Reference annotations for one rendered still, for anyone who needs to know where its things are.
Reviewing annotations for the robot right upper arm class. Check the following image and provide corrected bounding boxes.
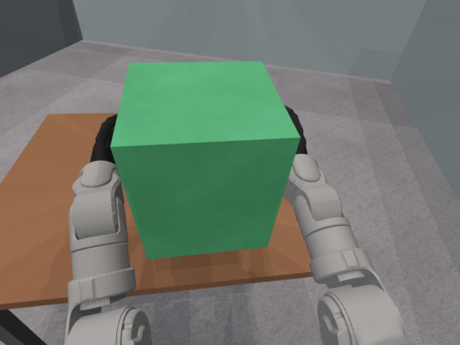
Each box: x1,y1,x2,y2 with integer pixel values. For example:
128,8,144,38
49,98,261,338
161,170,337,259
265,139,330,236
317,284,435,345

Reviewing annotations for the table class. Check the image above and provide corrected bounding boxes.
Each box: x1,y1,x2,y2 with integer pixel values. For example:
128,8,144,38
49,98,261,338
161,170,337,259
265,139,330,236
0,113,313,345

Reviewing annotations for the right robot forearm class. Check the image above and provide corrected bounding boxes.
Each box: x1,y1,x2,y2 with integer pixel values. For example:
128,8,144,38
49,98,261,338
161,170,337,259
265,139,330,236
283,154,406,336

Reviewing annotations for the carton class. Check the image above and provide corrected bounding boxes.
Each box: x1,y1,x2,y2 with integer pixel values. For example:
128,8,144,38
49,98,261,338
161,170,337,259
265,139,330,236
110,62,300,259

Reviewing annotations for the robot left upper arm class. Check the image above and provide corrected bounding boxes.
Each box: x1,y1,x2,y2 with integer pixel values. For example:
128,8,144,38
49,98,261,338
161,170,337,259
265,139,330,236
66,306,152,345

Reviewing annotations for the right robot hand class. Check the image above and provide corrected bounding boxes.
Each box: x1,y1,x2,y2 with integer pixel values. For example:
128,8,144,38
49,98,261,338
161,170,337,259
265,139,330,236
284,105,308,155

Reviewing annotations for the left robot hand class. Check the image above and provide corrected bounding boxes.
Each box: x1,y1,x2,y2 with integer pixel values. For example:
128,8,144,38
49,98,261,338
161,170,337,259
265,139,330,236
90,114,118,164

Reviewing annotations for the left robot forearm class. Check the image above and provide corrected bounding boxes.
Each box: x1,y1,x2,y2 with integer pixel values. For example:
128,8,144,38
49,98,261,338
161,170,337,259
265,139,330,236
64,160,136,345

